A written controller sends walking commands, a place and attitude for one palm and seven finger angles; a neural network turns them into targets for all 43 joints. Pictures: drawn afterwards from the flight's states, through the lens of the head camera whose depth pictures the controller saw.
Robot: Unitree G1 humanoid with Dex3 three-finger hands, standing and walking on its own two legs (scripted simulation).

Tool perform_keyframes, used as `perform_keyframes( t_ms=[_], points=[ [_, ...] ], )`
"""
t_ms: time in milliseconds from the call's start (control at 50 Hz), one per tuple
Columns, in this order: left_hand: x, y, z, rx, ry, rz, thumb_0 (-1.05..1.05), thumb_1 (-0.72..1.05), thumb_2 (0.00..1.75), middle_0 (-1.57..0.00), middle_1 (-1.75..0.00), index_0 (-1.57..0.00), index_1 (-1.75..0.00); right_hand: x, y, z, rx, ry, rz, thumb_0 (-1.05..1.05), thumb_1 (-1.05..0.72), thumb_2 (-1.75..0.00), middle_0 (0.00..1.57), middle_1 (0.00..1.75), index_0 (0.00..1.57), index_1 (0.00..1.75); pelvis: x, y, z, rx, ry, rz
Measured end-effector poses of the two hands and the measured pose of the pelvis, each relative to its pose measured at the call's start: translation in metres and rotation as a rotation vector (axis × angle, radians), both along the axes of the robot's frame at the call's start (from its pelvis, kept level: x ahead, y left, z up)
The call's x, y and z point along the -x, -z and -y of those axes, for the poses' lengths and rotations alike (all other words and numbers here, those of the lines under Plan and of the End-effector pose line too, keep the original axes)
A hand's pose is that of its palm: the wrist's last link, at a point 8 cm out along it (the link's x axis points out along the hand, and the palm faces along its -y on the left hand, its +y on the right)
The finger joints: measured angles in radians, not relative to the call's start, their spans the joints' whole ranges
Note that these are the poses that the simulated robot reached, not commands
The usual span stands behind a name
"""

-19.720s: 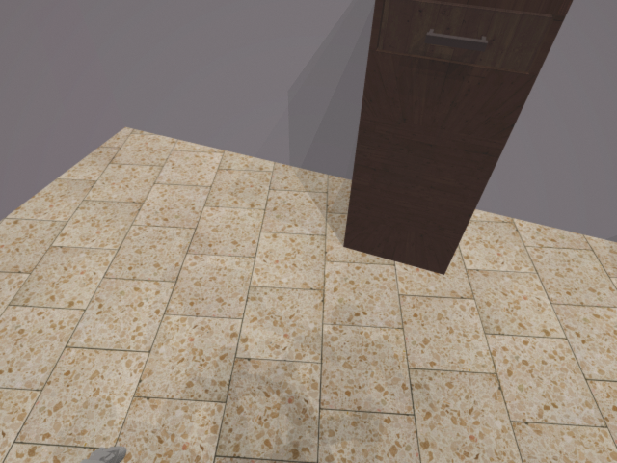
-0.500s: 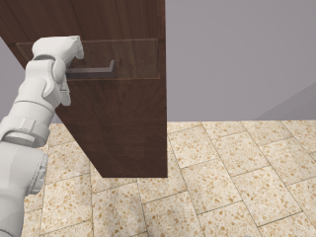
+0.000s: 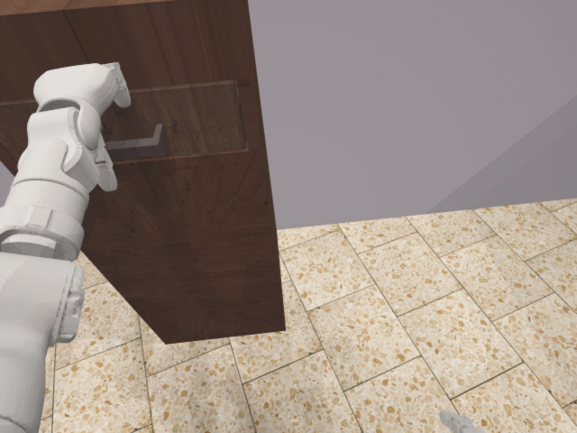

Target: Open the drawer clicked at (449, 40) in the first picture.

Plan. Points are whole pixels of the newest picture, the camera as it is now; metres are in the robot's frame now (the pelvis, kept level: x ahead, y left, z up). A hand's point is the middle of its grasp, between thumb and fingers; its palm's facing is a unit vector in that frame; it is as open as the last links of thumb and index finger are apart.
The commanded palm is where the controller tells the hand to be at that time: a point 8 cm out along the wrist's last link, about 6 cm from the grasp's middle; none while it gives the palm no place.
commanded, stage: move the hooked fingers above the handle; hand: left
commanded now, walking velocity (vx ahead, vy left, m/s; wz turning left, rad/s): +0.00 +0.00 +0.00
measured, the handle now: (117, 142) +0.53 +0.26 +0.14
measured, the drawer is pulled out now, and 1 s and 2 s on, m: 0.00 0.00 0.00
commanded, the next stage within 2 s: lower the fingers behind the handle in 1.16 s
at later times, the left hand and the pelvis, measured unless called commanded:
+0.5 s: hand (117, 116) +0.49 +0.22 +0.21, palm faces +0.08 -0.02 -1.00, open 13.3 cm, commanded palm +0.46 +0.27 +0.24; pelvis +0.01 +0.00 +0.00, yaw +2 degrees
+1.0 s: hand (112, 134) +0.48 +0.23 +0.19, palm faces +0.06 -0.04 -1.00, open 13.8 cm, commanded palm +0.47 +0.26 +0.25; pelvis +0.01 +0.01 +0.00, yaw +3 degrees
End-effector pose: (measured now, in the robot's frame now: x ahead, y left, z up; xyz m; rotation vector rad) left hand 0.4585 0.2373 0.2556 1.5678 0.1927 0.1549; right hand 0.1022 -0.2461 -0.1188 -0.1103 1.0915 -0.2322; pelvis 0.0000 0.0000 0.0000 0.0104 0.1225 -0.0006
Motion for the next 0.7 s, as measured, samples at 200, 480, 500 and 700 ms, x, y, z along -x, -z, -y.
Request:
perform_keyframes(
  t_ms=[200, 480, 500, 700],
  points=[
    [0.026, 0.027, -0.021, -0.047, 0.205, -0.058, 0.0, -0.48, 0.3, -0.32, -1.22, -0.27, -1.18, 0.012, -0.007, 0.038, 0.146, -0.048, -0.088, 0.01, -0.91, -0.9, 0.2, 0.3, 0.21, 0.3, -0.006, 0.003, 0.006, 0.015, -0.064, -0.011],
    [-0.007, -0.004, 0.019, 0.025, 0.177, 0.108, 0.0, -0.49, 0.3, -0.47, -1.29, -0.39, -1.29, -0.008, 0.008, -0.001, 0.007, -0.058, -0.058, 0.01, -0.91, -0.9, 0.2, 0.3, 0.2, 0.3, -0.011, 0.003, -0.005, 0.011, -0.032, -0.036],
    [-0.007, -0.004, 0.02, 0.019, 0.167, 0.103, 0.0, -0.49, 0.3, -0.46, -1.28, -0.39, -1.3, -0.009, 0.008, -0.004, -0.002, -0.053, -0.049, 0.01, -0.91, -0.9, 0.2, 0.3, 0.2, 0.3, -0.01, 0.003, -0.005, 0.011, -0.029, -0.034],
    [-0.003, 0.01, -0.005, -0.001, 0.062, -0.019, 0.0, -0.49, 0.3, -0.35, -1.22, -0.34, -1.25, 0.005, 0.0, 0.001, 0.022, 0.0, 0.001, 0.01, -0.91, -0.9, 0.2, 0.3, 0.21, 0.3, 0.001, 0.003, 0.001, 0.007, -0.014, -0.017]
  ],
)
